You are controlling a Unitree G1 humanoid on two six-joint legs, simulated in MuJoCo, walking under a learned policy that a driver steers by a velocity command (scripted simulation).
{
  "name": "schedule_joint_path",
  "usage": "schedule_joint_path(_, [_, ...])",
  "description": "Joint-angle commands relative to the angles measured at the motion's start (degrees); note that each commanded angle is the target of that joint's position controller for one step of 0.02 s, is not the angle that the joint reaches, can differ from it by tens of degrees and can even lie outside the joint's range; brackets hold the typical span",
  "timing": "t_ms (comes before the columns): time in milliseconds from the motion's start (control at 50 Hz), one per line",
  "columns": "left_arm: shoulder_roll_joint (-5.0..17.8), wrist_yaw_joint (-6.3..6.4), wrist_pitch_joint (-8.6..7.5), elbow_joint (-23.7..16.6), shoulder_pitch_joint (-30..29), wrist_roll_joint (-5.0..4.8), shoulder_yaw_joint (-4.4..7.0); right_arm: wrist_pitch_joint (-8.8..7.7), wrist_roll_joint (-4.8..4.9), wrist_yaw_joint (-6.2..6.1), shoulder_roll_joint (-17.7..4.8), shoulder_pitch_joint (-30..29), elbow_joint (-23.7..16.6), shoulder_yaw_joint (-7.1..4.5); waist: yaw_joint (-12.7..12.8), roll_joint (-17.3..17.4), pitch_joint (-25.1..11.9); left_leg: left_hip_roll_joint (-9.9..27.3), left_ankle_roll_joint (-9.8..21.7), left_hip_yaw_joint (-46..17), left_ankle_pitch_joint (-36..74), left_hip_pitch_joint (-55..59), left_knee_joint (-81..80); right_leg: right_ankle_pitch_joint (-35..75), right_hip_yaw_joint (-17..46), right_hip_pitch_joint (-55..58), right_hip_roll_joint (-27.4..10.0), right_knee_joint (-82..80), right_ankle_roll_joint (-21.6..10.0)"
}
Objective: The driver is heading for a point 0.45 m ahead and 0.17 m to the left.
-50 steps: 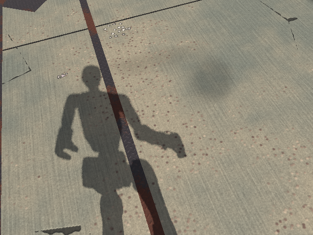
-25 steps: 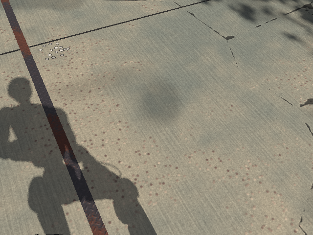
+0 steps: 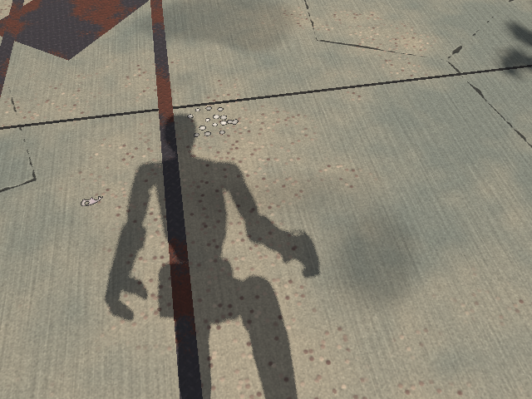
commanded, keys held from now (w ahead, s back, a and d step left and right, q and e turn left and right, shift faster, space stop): w+q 0.38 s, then no key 0.62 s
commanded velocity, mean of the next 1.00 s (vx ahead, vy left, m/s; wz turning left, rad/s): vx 0.30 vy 0.00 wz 0.33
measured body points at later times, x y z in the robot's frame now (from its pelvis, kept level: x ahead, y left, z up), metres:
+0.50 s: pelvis +0.29 +0.06 +0.00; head +0.32 +0.08 +0.45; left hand +0.43 +0.36 -0.08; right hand +0.44 -0.20 -0.10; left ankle +0.24 +0.12 -0.74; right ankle +0.50 -0.08 -0.68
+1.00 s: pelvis +0.44 +0.07 -0.01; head +0.45 +0.08 +0.44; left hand +0.49 +0.34 -0.13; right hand +0.62 -0.15 -0.13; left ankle +0.39 +0.20 -0.74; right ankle +0.54 -0.02 -0.74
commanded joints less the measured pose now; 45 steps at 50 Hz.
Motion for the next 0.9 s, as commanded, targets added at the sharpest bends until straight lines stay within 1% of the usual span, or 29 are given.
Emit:
schedule_joint_path(20, [9.53,0.6,-0.1,-2.79,-1.19,-0.69,2.34,-0.86,-0.01,1.31,-1.33,-6.92,-6.14,0.34,0.79,-3.22,5.15,0.1,1.28,2.58,2.24,-0.13,-6.43,20.41,2.76,-2.48,-17.64,-4.75,-6.92])
schedule_joint_path(60, [10.31,0.71,1.0,-1.94,0.01,-1.27,2.64,-0.88,0.05,2.1,-1.74,-9.06,-8.05,0.25,1.02,-3.64,5.14,-0.67,2.65,4.27,-1.75,-1.46,-8.79,25.5,1.73,2.58,-18.94,-1.88,-6.32])
schedule_joint_path(100, [11.78,1.09,2.04,-1.96,-0.6,-1.48,2.98,-0.7,0.09,2.63,-3.09,-8.23,-9.29,-0.42,-0.75,-5.54,2.58,-3.63,4.65,7.46,-7.4,2.78,-9.71,42.38,0.08,5.39,-19.21,4.14,-5.1])
schedule_joint_path(140, [13.4,1.65,3.1,-2.42,-1.48,-1.66,3.32,-0.15,0.19,2.43,-6.35,-0.2,-8.36,-2.25,-5.79,-7.76,-3.59,-8.26,7.38,10.33,-13.01,14.27,-9.23,59.1,-1.14,5.58,-18.45,17.56,-3.73])
schedule_joint_path(160, [13.14,1.91,3.31,-2.8,-2.52,-1.95,3.04,0.06,0.32,1.71,-9.33,8.96,-6.34,-4.02,-11.05,-6.81,-8.32,-10.32,9.66,9.77,-10.26,28.16,-12.93,56.58,-2.37,-0.35,-16.47,29.94,-1.95])
schedule_joint_path(180, [10.13,2.04,2.73,-3.88,-0.82,-0.61,1.79,0.87,0.42,0.37,-14.22,16.56,-4.89,-5.7,-13.28,0.6,-13.78,-2.31,13.12,-3.9,-9.04,45.88,-13.77,33.04,-2.16,-15.19,-13.35,47.92,0.55])
schedule_joint_path(200, [3.33,1.21,0.97,-7.03,2.81,0.18,-0.39,0.36,0.56,0.2,-18.18,12.73,-6.71,-5.96,-6.3,13.41,-19.51,11.73,25.38,-39.13,-19.07,62.41,-22.14,-17.5,5.54,-39.76,0.64,69.35,4.35])
schedule_joint_path(220, [8.85,0.1,-1.36,-7.71,-2.3,-1.47,0.44,-0.35,-0.04,0.58,-13.34,13.99,-7.67,-4.55,-10.68,5.59,-23.97,13.21,24.74,-44.49,-23.59,64.05,-28.0,-17.6,18.07,-45.45,-1.52,72.44,3.05])
schedule_joint_path(240, [9.89,-0.38,-2.28,-9.49,-7.01,-3.31,0.58,-0.98,-0.49,0.59,-10.47,12.69,-7.15,-3.79,-10.59,2.65,-15.82,11.32,21.81,-35.46,-21.19,58.04,-28.45,-13.21,17.61,-48.05,-4.07,69.79,1.86])
schedule_joint_path(260, [8.81,-0.07,-2.7,-9.72,-7.94,-2.55,0.23,-1.45,-0.31,0.7,-9.3,9.35,-7.11,-3.39,-7.41,-3.23,-9.0,8.54,19.69,-28.22,-13.95,48.46,-28.58,-9.06,16.96,-46.69,-6.66,63.49,1.53])
schedule_joint_path(280, [9.21,0.39,-2.51,-9.23,-8.1,-0.9,0.59,-1.69,-0.38,0.53,-7.39,6.05,-7.61,-2.89,-5.38,-3.78,-6.84,6.47,18.33,-23.41,-7.58,42.07,-28.83,-6.78,16.76,-43.25,-8.57,58.03,1.85])
schedule_joint_path(300, [9.44,0.35,-1.86,-8.93,-7.04,-0.32,0.85,-1.71,-0.98,0.24,-6.66,4.15,-8.55,-2.48,-3.7,-2.56,-5.38,4.93,18.13,-20.79,-2.93,37.19,-30.08,-5.23,16.82,-39.76,-9.32,56.24,2.36])
schedule_joint_path(380, [6.99,0.56,0.18,-9.33,-7.94,0.61,0.14,-1.88,-0.68,-0.95,-8.56,4.72,-7.55,-2.96,-2.74,-1.74,-3.0,2.32,18.13,-14.43,5.56,28.03,-32.28,-0.1,14.41,-37.14,-8.93,45.88,6.14])
schedule_joint_path(420, [5.6,0.55,0.35,-9.95,-11.74,0.71,-0.54,-1.37,-0.72,-1.74,-9.05,4.75,-6.75,-3.0,-3.83,-0.41,-1.5,-0.59,15.45,-8.94,12.81,25.31,-30.7,8.04,12.87,-35.14,-7.51,36.15,7.14])
schedule_joint_path(460, [4.41,0.07,-0.14,-10.22,-15.28,0.64,-1.1,-0.57,-0.58,-2.33,-8.83,6.76,-5.54,-2.92,-6.07,1.14,-2.73,-3.06,12.43,-5.53,15.05,24.12,-28.25,17.82,11.3,-29.99,-4.79,27.25,7.06])
schedule_joint_path(520, [5.23,-0.83,-0.59,-10.72,-18.18,-0.06,-0.84,0.17,-0.47,-2.64,-8.38,9.81,-3.61,-2.57,-7.84,2.59,-4.03,-1.25,10.86,-8.37,10.42,27.99,-25.59,23.1,12.19,-27.81,-3.02,20.85,5.73])
schedule_joint_path(560, [6.75,-1.21,-0.88,-10.76,-17.9,0.35,-0.17,0.42,-0.7,-2.77,-7.66,9.92,-3.06,-2.3,-7.21,3.19,-4.53,0.82,10.14,-11.5,10.41,32.65,-21.43,20.09,13.5,-28.1,-2.98,17.93,3.79])
schedule_joint_path(600, [7.59,-1.32,-1.39,-9.55,-13.79,0.89,0.48,0.57,-0.91,-2.85,-6.79,7.69,-3.13,-2.03,-4.18,3.76,-5.35,0.67,8.61,-12.8,12.72,34.53,-15.63,20.39,13.03,-23.81,-2.98,13.98,1.29])
schedule_joint_path(620, [8.77,-1.07,-1.81,-8.92,-10.89,1.56,0.83,0.44,-1.12,-2.8,-5.63,7.25,-3.61,-1.69,-2.69,2.29,-7.32,-2.39,6.6,-11.63,12.6,33.29,-10.23,31.65,13.4,-17.02,-4.85,11.75,-0.28])
schedule_joint_path(640, [12.15,-0.76,-2.07,-9.37,-8.01,2.88,1.23,-0.05,-1.99,-2.6,-3.39,10.97,-4.47,-0.83,-3.74,-5.32,-14.27,-6.56,3.58,-10.17,-1.61,25.25,0.84,54.25,21.69,-1.88,-14.46,17.29,-5.29])
schedule_joint_path(660, [10.06,-0.73,-0.93,-8.09,-4.86,2.67,0.81,-0.09,-1.19,-2.45,-2.18,18.86,-2.2,0.01,-3.75,-16.49,-22.24,-11.76,-0.7,-6.93,-37.4,14.95,16.34,62.7,35.45,10.77,-25.81,17.76,-15.99])
schedule_joint_path(680, [6.5,-1.15,0.0,-7.35,-3.18,0.45,-0.08,0.52,-0.83,-2.19,-6.48,19.0,-1.51,-0.71,-2.94,-13.1,-23.85,-9.69,-2.0,-8.59,-44.13,12.23,20.94,48.75,40.79,9.7,-26.53,15.64,-16.84])
schedule_joint_path(700, [5.98,-1.22,0.75,-7.54,-5.97,-0.47,-0.32,1.71,-0.29,-2.42,-8.26,14.03,-2.11,-1.43,-2.39,-9.07,-17.92,-7.87,-3.33,-7.94,-41.01,9.83,23.91,34.78,38.63,4.51,-24.11,13.33,-14.6])
schedule_joint_path(720, [5.13,-1.16,1.48,-7.79,-9.23,-0.22,-0.84,2.99,-0.36,-2.84,-7.96,10.3,-2.58,-1.49,-2.72,-6.68,-13.2,-6.44,-4.12,-5.98,-38.43,9.26,22.87,24.92,35.48,-1.75,-21.61,10.74,-12.46])
schedule_joint_path(740, [4.43,-1.13,2.09,-8.07,-12.91,0.07,-1.33,4.2,-0.73,-3.12,-7.22,8.67,-3.06,-1.52,-4.01,-6.69,-9.07,-4.67,-4.49,-4.91,-36.46,10.63,18.57,16.57,32.81,-8.61,-19.81,8.2,-10.89])
schedule_joint_path(780, [5.47,-0.96,3.26,-7.89,-16.79,0.82,-0.99,5.31,-0.93,-3.45,-4.01,9.21,-2.44,-0.73,-5.73,-10.83,-5.06,-4.23,-4.7,-1.0,-33.9,19.27,5.67,9.63,25.65,-19.34,-14.26,4.59,-8.03])
schedule_joint_path(820, [5.88,-0.56,3.74,-7.05,-15.92,0.89,-0.73,4.83,-1.48,-3.51,-2.32,10.32,-1.14,-0.25,-5.37,-11.98,-6.88,-4.7,-4.24,0.63,-28.79,25.14,-2.5,11.4,22.6,-19.88,-12.96,5.1,-8.44])
schedule_joint_path(860, [5.74,-0.23,4.0,-6.36,-15.87,0.05,-0.84,4.48,-1.64,-3.23,-2.22,11.54,0.32,-0.35,-6.17,-10.47,-8.71,-5.06,-2.96,1.83,-17.53,30.96,-11.71,7.09,21.27,-20.15,-12.84,6.41,-8.12])
schedule_joint_path(900, [3.8,-0.23,3.98,-5.14,-14.17,-0.16,-1.66,4.34,-2.86,-3.0,-2.79,9.52,-0.18,-0.29,-5.95,-8.25,-7.47,-3.82,-0.7,0.29,-11.17,35.39,-18.08,-5.95,20.23,-23.86,-10.85,6.44,-4.0])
